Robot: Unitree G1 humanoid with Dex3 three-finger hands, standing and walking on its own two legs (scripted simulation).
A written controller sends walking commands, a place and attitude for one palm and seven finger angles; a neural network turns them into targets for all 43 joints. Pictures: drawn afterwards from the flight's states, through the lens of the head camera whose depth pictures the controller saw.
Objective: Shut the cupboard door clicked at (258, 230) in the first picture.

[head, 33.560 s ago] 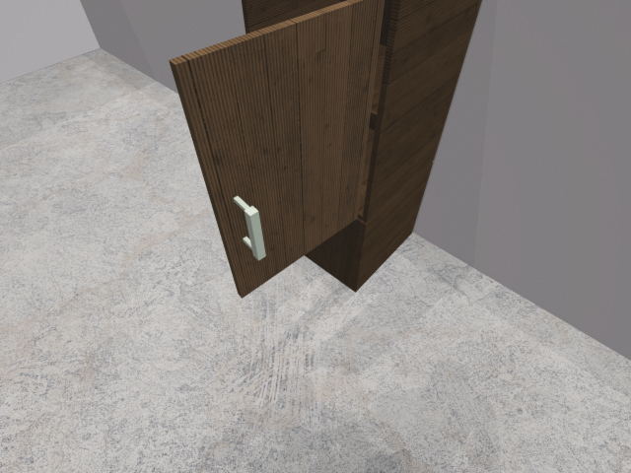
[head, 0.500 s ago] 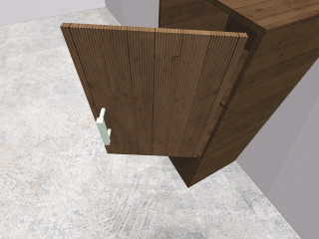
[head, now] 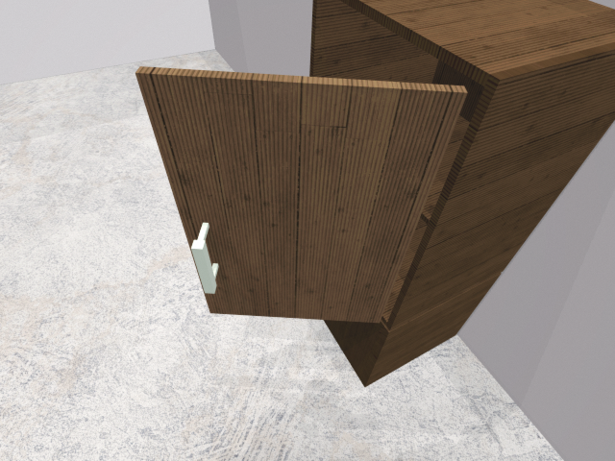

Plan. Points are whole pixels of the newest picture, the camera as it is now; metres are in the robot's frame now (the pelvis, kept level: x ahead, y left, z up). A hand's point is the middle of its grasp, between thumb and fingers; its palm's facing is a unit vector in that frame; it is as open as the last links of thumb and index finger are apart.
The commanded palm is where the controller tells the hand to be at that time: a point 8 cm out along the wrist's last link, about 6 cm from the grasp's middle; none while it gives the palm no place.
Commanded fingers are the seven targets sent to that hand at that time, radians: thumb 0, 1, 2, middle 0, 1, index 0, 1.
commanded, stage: come to a stop and stand still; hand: left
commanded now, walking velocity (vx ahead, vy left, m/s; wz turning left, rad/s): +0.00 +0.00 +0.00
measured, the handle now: (207, 259) +0.46 +0.21 -0.08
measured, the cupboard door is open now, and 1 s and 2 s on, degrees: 59 59 59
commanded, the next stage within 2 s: look again from close up in 0.26 s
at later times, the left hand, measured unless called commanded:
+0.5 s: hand out of the picture +0.02 +0.20 -0.16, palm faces -0.03 -0.97 -0.25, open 7.3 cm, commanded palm none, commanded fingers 0.00 0.90 0.90 -0.20 -0.30 -0.20 -0.30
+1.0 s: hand out of the picture -0.03 +0.18 -0.17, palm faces -0.03 -0.98 -0.21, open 7.3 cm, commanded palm none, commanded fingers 0.00 0.90 0.90 -0.20 -0.30 -0.20 -0.30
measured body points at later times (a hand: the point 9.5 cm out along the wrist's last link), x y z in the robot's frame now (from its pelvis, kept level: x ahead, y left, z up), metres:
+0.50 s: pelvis -0.02 +0.00 +0.01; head -0.02 +0.01 +0.46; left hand +0.02 +0.25 -0.14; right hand +0.05 -0.26 -0.13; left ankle +0.02 +0.08 -0.73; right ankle +0.00 -0.16 -0.73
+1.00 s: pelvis -0.03 +0.00 +0.01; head -0.02 +0.01 +0.46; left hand -0.03 +0.23 -0.15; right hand -0.02 -0.23 -0.14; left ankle +0.02 +0.08 -0.73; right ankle +0.00 -0.16 -0.73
